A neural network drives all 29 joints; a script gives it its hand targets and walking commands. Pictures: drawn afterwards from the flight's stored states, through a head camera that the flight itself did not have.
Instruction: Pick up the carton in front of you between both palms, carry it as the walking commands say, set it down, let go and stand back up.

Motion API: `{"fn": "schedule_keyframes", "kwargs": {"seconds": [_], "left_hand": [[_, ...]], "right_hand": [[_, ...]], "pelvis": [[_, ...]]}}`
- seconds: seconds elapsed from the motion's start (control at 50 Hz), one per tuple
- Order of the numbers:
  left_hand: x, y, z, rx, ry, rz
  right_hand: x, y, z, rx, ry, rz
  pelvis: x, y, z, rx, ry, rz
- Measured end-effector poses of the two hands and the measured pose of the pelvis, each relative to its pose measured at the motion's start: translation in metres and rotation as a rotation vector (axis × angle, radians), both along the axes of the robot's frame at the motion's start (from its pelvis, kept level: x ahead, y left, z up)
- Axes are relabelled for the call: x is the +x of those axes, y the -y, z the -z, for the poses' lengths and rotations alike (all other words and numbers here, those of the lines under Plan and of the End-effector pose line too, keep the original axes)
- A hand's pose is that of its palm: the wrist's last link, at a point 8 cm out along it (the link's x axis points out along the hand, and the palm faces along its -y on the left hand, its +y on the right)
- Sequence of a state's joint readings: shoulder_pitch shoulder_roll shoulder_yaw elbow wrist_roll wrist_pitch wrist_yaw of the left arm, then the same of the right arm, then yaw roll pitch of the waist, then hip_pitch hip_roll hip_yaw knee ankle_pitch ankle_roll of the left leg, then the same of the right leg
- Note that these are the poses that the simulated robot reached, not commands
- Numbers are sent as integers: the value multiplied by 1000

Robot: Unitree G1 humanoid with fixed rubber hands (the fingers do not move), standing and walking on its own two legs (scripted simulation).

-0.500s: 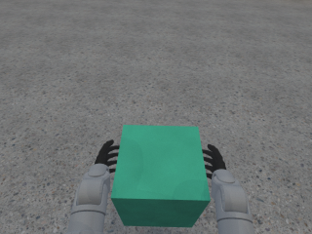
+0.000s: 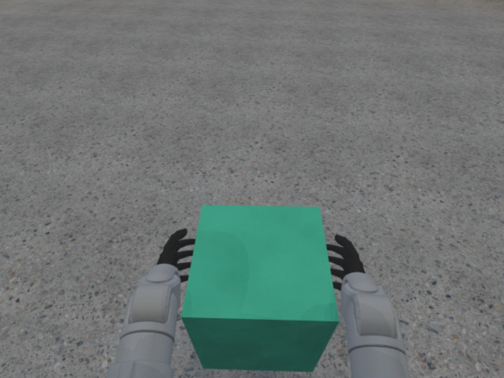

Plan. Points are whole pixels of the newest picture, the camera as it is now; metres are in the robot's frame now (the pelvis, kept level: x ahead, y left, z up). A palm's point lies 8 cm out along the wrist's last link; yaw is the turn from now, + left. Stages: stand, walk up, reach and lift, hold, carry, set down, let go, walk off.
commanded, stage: set down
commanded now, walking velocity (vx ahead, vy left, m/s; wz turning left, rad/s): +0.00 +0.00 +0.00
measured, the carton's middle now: (259, 291) +0.31 +0.00 -0.04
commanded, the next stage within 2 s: none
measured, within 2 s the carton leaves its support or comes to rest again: neither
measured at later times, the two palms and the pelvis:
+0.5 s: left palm (174, 281) +0.34 +0.17 -0.07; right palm (320, 277) +0.37 -0.13 -0.08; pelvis -0.02 -0.02 -0.04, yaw +4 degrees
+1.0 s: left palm (192, 295) +0.40 +0.17 -0.24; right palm (308, 290) +0.43 -0.13 -0.25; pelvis -0.03 +0.00 -0.16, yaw +5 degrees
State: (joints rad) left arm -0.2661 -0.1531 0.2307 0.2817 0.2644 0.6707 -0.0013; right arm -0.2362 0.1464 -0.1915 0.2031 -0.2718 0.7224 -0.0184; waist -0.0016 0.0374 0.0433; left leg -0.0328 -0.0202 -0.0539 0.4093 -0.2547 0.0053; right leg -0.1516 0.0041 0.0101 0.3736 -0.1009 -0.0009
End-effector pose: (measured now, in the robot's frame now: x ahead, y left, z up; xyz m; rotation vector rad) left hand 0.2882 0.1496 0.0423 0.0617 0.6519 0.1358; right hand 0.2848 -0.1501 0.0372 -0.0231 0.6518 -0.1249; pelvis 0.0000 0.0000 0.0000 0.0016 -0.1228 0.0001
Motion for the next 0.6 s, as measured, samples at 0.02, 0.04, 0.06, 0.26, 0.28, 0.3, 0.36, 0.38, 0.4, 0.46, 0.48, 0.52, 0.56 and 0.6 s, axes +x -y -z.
{"fn": "schedule_keyframes", "kwargs": {"seconds": [0.02,0.04,0.06,0.26,0.28,0.3,0.36,0.38,0.4,0.46,0.48,0.52,0.56,0.6], "left_hand": [[0,1,0,-1,0,-2],[0,2,0,-2,-1,-6],[1,3,0,-6,-2,-12],[25,-6,13,-28,-15,-77],[28,-8,16,-26,-21,-82],[30,-10,21,-23,-26,-87],[37,-16,41,-12,-44,-97],[39,-18,50,-7,-48,-98],[41,-19,59,-1,-52,-98],[47,-21,92,13,-55,-94],[50,-22,103,15,-53,-91],[55,-22,128,16,-47,-88],[60,-21,153,10,-38,-89],[66,-21,176,-3,-28,-91]], "right_hand": [[0,1,0,2,0,0],[1,2,0,6,-1,0],[3,3,0,12,-2,0],[43,-6,13,62,-19,-15],[47,-9,16,61,-24,-23],[52,-11,21,58,-30,-30],[63,-17,42,46,-47,-55],[66,-19,50,41,-51,-63],[69,-20,60,36,-54,-70],[77,-23,94,26,-55,-83],[79,-23,106,23,-53,-85],[82,-23,132,18,-46,-86],[85,-23,158,18,-38,-82],[89,-22,182,22,-28,-72]], "pelvis": [[-1,2,0,1,1,-3],[-2,3,1,1,3,-6],[-4,5,1,1,4,-10],[-12,18,12,-3,-19,-53],[-12,19,13,-3,-30,-56],[-13,19,15,-3,-45,-58],[-14,19,19,-3,-110,-63],[-15,19,21,-3,-137,-64],[-16,19,23,-3,-165,-65],[-20,17,31,-3,-259,-65],[-21,16,34,-3,-293,-64],[-24,14,42,-3,-361,-63],[-26,12,51,-3,-430,-61],[-28,10,62,-2,-501,-60]]}}
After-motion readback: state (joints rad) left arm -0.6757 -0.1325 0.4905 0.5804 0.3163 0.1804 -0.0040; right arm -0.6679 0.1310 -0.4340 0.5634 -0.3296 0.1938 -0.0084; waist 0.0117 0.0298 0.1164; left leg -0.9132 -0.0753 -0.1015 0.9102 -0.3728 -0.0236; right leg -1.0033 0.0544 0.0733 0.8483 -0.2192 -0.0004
